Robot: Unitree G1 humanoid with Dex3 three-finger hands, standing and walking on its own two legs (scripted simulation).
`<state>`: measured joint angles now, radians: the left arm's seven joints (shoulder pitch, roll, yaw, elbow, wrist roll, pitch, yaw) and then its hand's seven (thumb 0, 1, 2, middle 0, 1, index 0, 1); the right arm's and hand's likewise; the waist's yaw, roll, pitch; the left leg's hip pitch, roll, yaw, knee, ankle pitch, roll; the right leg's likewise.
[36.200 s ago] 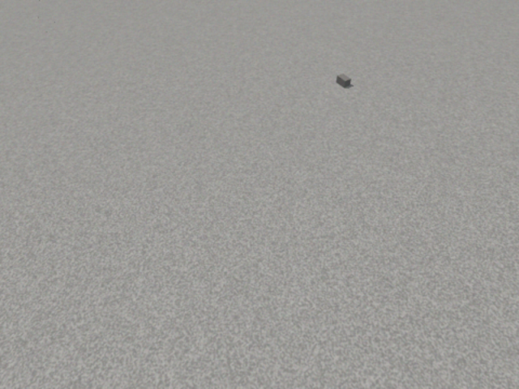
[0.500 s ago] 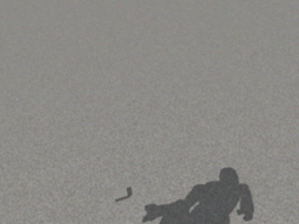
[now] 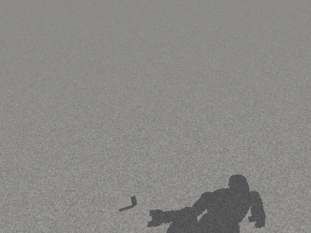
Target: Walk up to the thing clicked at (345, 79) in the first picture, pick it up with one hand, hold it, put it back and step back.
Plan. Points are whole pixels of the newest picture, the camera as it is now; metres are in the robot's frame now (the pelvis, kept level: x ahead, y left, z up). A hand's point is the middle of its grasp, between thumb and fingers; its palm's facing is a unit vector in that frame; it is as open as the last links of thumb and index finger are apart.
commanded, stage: stand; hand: left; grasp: from above
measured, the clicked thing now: (125, 204) +0.42 +0.26 -0.76
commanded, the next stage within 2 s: step back in 0.22 s
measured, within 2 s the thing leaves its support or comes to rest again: neither
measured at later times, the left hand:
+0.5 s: hand out of the picture +0.08 +0.30 -0.18, palm faces -0.05 -0.92 -0.38, open 7.4 cm
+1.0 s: hand out of the picture -0.02 +0.29 -0.17, palm faces -0.13 -0.91 -0.40, open 7.4 cm
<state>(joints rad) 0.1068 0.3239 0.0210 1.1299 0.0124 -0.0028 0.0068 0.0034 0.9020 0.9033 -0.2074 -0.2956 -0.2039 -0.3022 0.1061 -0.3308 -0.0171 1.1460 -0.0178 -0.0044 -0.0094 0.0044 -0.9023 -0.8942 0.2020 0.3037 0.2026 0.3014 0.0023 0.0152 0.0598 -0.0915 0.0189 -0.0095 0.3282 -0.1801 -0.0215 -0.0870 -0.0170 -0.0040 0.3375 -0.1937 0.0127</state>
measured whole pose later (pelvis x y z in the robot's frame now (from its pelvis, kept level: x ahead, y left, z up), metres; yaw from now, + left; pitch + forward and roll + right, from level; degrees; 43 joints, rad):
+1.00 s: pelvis -0.15 +0.04 -0.03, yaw -6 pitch -4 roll -2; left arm 0.14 0.36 0.07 0.88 0.03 0.05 0.00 0.00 0.90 0.90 -0.21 -0.30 -0.20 -0.30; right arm 0.11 -0.38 -0.06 0.88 -0.01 0.04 -0.01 0.00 -0.90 -0.89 0.21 0.30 0.21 0.30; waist -0.02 0.05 0.21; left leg -0.37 0.03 0.05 0.70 -0.26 0.04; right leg -0.25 0.07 0.04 0.66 -0.33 -0.02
